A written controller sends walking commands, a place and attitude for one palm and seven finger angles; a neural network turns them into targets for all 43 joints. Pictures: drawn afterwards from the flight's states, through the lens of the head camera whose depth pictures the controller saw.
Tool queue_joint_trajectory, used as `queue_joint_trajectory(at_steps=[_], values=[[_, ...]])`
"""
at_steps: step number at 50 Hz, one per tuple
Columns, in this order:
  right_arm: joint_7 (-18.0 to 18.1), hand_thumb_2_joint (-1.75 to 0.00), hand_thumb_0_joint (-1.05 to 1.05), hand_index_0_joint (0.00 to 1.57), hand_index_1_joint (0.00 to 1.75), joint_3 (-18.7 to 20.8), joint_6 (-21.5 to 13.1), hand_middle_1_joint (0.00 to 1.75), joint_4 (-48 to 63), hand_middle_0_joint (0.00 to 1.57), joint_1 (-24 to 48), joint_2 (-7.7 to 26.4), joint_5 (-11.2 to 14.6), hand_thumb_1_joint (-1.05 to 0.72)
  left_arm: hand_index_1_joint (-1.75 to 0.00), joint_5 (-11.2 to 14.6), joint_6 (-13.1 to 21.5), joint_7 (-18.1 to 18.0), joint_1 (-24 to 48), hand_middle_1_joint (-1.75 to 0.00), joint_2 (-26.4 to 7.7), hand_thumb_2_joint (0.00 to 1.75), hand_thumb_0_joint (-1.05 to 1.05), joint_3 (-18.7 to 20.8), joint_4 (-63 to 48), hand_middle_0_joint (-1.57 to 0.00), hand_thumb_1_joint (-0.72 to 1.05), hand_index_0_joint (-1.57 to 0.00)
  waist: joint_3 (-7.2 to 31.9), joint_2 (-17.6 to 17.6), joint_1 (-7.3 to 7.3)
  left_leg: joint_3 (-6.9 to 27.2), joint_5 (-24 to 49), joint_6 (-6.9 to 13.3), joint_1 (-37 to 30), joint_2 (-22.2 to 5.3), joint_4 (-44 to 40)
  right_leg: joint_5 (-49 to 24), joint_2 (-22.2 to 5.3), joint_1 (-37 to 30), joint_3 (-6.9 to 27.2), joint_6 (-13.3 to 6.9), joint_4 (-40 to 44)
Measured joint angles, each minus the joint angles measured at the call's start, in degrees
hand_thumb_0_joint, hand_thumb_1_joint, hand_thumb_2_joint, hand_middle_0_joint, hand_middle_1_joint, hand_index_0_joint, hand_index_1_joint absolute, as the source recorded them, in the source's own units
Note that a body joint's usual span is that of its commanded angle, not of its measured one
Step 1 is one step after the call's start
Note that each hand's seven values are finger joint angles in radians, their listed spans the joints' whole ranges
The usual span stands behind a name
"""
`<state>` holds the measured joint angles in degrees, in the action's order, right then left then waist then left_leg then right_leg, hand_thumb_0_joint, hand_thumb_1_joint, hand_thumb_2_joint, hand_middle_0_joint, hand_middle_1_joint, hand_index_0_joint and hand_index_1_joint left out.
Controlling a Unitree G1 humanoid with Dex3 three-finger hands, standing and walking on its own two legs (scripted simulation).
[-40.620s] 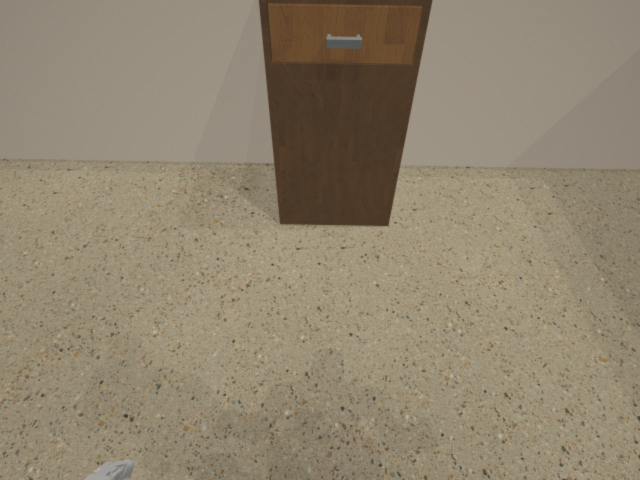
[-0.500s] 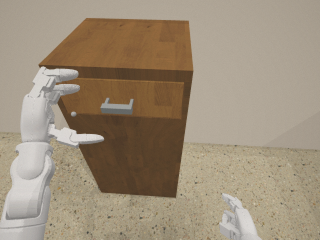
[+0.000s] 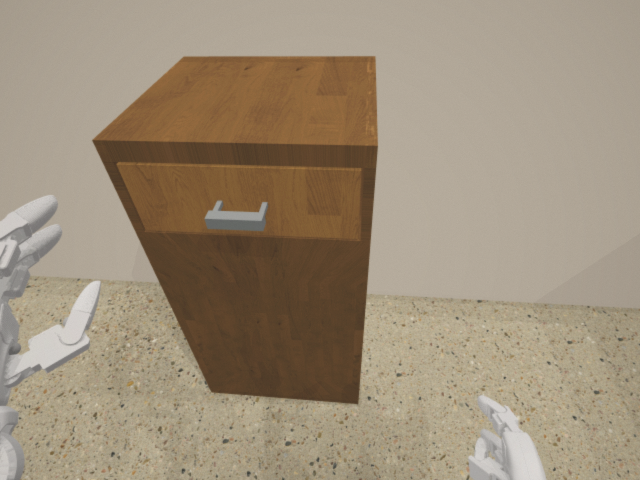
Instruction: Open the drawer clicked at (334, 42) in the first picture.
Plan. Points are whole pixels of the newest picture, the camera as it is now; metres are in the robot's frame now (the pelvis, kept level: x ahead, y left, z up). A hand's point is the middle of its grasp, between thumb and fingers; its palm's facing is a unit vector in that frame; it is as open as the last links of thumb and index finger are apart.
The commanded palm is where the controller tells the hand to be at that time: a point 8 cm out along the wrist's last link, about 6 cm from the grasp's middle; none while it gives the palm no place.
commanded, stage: draw the hand back to the body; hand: left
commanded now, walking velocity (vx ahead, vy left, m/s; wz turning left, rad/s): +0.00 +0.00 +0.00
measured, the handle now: (238, 213) +0.54 +0.23 +0.04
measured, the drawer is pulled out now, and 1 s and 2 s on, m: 0.00 0.00 0.00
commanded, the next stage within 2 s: step back with the hand held close in 0.24 s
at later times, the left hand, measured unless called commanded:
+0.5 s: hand (60, 320) +0.18 +0.26 +0.20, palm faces +0.46 -0.79 -0.40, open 7.4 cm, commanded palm +0.10 +0.30 +0.23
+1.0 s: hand out of the picture +0.12 +0.27 +0.21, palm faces +0.41 -0.77 -0.48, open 7.4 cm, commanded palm +0.05 +0.32 +0.23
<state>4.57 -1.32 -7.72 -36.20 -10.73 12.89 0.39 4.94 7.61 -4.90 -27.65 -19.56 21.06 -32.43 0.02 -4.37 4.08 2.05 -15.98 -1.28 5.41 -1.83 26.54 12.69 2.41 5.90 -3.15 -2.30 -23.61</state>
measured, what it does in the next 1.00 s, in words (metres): shifts its weight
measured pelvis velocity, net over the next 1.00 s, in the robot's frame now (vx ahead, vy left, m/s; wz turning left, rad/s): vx -0.06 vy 0.03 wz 0.06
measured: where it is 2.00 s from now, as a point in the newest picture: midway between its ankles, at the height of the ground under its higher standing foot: outside the picture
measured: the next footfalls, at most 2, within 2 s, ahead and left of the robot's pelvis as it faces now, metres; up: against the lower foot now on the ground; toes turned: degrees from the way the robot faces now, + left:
right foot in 1.38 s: -0.21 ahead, -0.10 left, +0.00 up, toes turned +1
left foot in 1.62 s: -0.19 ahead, +0.12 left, +0.00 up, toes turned +4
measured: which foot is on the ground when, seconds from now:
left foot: down 0.00-1.00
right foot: down 0.00-1.00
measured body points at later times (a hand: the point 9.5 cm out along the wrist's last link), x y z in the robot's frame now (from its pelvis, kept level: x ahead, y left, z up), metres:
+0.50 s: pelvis -0.01 +0.02 -0.01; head -0.01 +0.01 +0.44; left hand +0.15 +0.30 +0.22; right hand +0.17 -0.21 -0.09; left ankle -0.01 +0.13 -0.74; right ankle +0.01 -0.09 -0.74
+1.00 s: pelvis -0.06 +0.03 -0.01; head -0.06 +0.05 +0.44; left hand +0.09 +0.31 +0.23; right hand +0.13 -0.19 -0.08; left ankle -0.03 +0.13 -0.74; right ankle -0.04 -0.08 -0.74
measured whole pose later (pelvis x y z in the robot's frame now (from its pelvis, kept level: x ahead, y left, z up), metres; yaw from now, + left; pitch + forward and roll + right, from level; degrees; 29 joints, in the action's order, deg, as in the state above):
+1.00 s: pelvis -0.06 +0.03 -0.01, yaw +3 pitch +2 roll -3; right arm 3.2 -1.1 -3.5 -32.1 -10.4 11.9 0.7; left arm 3.4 12.4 -6.1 -32.3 -25.9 26.4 -40.4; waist 1.4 -2.0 -1.0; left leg 2.8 -18.9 -0.4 24.1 -0.5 40.2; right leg 14.6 2.4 17.6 -4.2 -0.8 -30.6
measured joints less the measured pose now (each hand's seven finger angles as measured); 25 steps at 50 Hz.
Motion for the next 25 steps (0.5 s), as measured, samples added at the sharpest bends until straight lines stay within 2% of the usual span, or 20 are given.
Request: queue_joint_trajectory(at_steps=[7, 18, 22, 25], values=[[0.75, -0.90, 0.01, 0.20, 0.30, -0.73, -1.78, 0.30, -0.41, 0.20, 1.02, -0.84, -0.28, -0.90, -0.39, -0.74, 0.29, -1.11, 3.04, -0.40, 1.61, 0.84, 0.00, -1.15, 1.01, -0.22, 0.74, -0.22, -1.24, -0.28, 0.98, 1.01, 0.42, 0.02, 0.62, 0.16, 0.95, -0.58, -0.14, -0.15, -0.99, -0.03, -0.01], [0.42, -0.90, 0.01, 0.21, 0.30, -1.63, -2.80, 0.30, -1.11, 0.20, -0.24, -1.85, -0.68, -0.90, -0.31, -0.91, 0.36, -0.96, 4.09, -0.31, 0.64, 0.90, 0.01, -0.92, 1.01, -0.21, 0.87, -0.21, -1.93, 0.72, 0.30, 0.18, 0.54, 0.37, -0.09, 0.67, 0.35, -0.42, -0.68, -0.19, -0.19, 0.39, -0.39], [-0.29, -0.90, 0.01, 0.21, 0.30, -1.33, 0.03, 0.30, 0.89, 0.21, -0.73, -0.89, -1.20, -0.90, -0.30, -1.88, 1.50, -0.95, 2.54, -0.31, -0.52, 0.90, 0.01, 1.64, 0.10, -0.21, 0.88, -0.21, -0.70, 0.71, -2.27, 1.73, -0.24, 0.75, 5.23, 0.69, 3.55, -0.56, -0.61, 3.15, -1.72, 0.63, -0.58], [-0.28, -0.90, 0.01, 0.21, 0.30, -0.14, 2.28, 0.30, 2.17, 0.21, -0.96, 0.45, -1.16, -0.90, -0.30, -2.48, 1.68, -1.57, 1.25, -0.30, -0.67, 0.90, 0.01, 1.74, -2.50, -0.21, 0.88, -0.21, -1.12, 0.93, -3.78, 2.38, -1.81, 1.21, 9.98, 0.66, 7.80, -0.02, -0.71, 6.48, -2.96, 0.86, -2.53]])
